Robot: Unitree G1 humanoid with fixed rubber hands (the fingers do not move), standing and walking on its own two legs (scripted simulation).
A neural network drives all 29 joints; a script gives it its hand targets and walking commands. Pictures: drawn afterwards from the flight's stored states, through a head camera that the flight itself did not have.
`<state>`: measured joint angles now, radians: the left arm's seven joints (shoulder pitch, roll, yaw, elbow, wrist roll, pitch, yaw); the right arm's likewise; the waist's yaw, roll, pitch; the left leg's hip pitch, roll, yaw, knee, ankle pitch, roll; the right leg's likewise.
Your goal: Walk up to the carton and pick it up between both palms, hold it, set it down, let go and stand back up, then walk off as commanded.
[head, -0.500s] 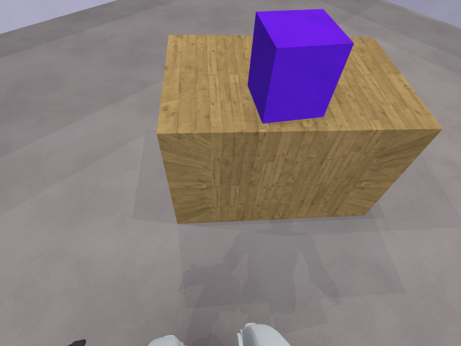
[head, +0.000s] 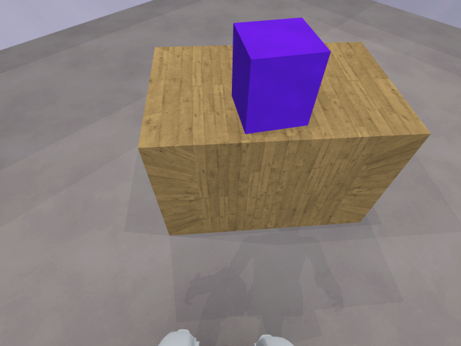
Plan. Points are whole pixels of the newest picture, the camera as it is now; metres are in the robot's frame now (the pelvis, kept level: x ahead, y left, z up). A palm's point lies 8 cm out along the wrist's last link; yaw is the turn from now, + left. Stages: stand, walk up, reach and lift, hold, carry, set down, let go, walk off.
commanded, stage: walk up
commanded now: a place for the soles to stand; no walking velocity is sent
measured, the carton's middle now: (272, 77) +0.84 -0.13 -0.02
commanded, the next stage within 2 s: none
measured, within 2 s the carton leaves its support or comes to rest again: neither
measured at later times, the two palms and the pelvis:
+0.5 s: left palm out of the picture +0.06 +0.32 -0.11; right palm out of the picture +0.05 -0.30 -0.11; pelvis -0.02 +0.01 +0.00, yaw +1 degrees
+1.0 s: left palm out of the picture +0.02 +0.30 -0.12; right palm out of the picture +0.03 -0.30 -0.11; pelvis -0.03 +0.00 +0.00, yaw +3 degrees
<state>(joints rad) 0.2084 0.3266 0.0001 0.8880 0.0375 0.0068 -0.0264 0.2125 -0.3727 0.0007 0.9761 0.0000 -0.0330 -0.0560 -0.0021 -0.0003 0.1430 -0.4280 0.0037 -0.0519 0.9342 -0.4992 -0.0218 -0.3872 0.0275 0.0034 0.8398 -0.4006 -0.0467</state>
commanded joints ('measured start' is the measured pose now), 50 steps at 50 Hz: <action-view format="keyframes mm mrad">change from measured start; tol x32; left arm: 1 -98 284 100 -77 -52 -26 33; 50 -188 298 82 56 -34 -39 22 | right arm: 1 118 -240 -96 -16 -14 -41 -9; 50 42 -215 -72 20 0 -23 28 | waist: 1 -50 -17 -206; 50 -37 -103 -113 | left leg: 1 246 45 -37 -332 313 74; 5 145 324 -479 -429 484 315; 15 145 1 7 -131 111 97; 19 149 315 -588 -494 319 297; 30 -114 -43 -72 93 -85 68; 36 179 6 -2 -271 169 69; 40 104 273 -496 -468 270 270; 50 196 -7 -36 -284 79 84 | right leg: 1 26 -203 220 -186 459 -72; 5 -19 -32 47 69 -154 30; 11 209 -239 318 -356 281 -105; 21 -64 -38 82 108 -202 23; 28 172 -293 508 -573 -309 -70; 36 27 -244 260 -304 207 -103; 40 35 -42 58 -28 -134 17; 50 -30 -251 272 -420 -44 -87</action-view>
